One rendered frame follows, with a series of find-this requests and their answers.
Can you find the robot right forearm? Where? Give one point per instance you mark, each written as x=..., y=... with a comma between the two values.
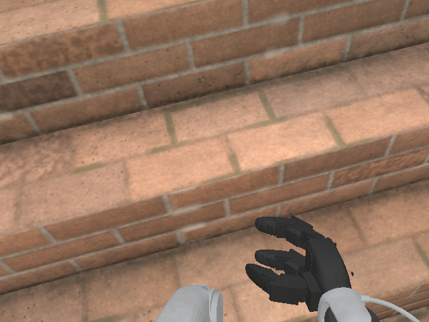
x=344, y=305

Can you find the left robot thigh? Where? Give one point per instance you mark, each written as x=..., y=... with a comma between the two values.
x=193, y=303

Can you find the robot right hand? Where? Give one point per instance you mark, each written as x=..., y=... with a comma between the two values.
x=307, y=277

